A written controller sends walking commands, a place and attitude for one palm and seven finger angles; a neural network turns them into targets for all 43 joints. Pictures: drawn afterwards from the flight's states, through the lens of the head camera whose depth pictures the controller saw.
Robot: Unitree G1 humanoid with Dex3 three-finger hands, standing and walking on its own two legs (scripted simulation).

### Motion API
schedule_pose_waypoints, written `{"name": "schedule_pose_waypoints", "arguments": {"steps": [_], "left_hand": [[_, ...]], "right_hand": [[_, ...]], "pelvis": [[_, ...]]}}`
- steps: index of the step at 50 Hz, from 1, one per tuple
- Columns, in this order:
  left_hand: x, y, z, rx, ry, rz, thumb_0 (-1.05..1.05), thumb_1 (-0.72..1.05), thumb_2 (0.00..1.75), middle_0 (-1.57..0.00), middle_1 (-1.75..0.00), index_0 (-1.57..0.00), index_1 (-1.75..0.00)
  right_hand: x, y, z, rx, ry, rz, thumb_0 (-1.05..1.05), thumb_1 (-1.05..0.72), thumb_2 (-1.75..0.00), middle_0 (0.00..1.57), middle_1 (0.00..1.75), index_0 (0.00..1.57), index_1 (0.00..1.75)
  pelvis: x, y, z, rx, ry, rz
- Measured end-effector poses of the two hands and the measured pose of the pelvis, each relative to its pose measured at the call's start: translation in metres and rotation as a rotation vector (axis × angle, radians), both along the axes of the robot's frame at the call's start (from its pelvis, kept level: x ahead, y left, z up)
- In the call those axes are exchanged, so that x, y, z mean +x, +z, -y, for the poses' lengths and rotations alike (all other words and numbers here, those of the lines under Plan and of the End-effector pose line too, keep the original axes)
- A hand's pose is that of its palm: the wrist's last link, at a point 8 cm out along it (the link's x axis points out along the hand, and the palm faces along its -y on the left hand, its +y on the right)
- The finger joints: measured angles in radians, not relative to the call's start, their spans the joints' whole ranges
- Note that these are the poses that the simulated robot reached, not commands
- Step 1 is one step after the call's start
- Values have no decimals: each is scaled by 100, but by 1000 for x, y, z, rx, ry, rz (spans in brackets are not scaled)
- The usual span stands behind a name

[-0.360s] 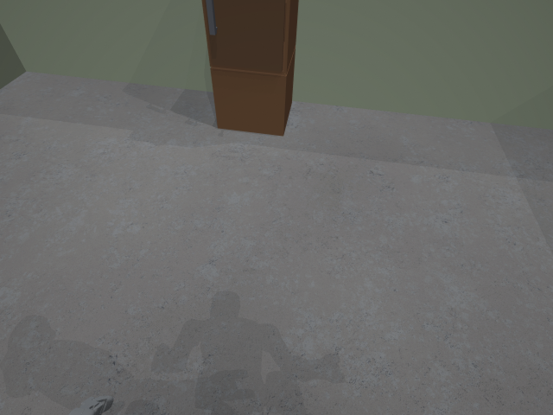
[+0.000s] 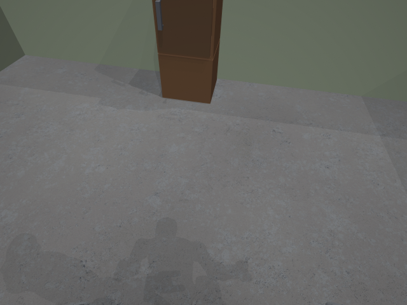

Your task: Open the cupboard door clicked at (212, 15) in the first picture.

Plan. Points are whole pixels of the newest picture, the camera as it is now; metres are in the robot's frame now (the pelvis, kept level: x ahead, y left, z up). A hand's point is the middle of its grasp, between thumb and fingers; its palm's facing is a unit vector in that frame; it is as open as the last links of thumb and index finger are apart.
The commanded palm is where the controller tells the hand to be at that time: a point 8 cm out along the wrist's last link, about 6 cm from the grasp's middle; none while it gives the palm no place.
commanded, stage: stand and wait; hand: left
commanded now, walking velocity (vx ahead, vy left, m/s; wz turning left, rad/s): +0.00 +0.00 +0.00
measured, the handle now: (160, 14) +1.78 +0.39 -0.09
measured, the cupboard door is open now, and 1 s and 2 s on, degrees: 0 0 0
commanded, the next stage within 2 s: look at it before walking up in 0.46 s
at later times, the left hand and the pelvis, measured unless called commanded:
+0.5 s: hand out of the picture +0.05 +0.24 -0.15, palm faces -0.04 -0.94 -0.33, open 7.4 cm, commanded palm none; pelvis -0.02 -0.01 +0.00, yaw +0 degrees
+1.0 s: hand out of the picture +0.06 +0.23 -0.15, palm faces -0.04 -0.94 -0.33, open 7.4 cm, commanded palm none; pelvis -0.01 -0.01 +0.01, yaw +0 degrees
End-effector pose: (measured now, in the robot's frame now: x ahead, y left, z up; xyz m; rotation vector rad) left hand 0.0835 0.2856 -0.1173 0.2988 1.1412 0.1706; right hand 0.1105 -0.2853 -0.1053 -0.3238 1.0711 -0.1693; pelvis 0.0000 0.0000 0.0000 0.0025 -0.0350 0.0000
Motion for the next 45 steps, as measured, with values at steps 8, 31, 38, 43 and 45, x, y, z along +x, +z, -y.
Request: {"name": "schedule_pose_waypoints", "arguments": {"steps": [8, 31, 38, 43, 45], "left_hand": [[-25, -2, -2, 8, 14, -62, 1, 91, 90, -21, -30, -20, -30], [-31, 1, 4, 10, 0, -63, 1, 91, 90, -21, -30, -20, -30], [-30, 1, 6, 9, -1, -65, 1, 91, 90, -21, -30, -20, -30], [-31, 1, 7, 9, 0, -75, 1, 91, 90, -21, -30, -20, -30], [-31, 1, 7, 10, 2, -78, 1, 91, 90, -21, -30, -20, -30]], "right_hand": [[-33, -4, 11, -11, -30, -79, 1, -90, -89, 20, 30, 20, 30], [-68, -11, 14, 9, -61, -138, 1, -90, -89, 20, 30, 20, 30], [-64, -10, 15, 10, -59, -135, 1, -90, -89, 20, 30, 20, 30], [-62, -10, 16, 8, -58, -134, 1, -90, -89, 20, 30, 20, 30], [-61, -10, 17, 7, -58, -135, 1, -90, -89, 20, 30, 20, 30]], "pelvis": [[-8, 2, 4, -1, -1, 4], [-19, 4, 8, 1, -7, 5], [-19, 4, 9, 1, -8, 1], [-17, 5, 10, 1, -9, -2], [-16, 5, 10, 1, -8, -2]]}}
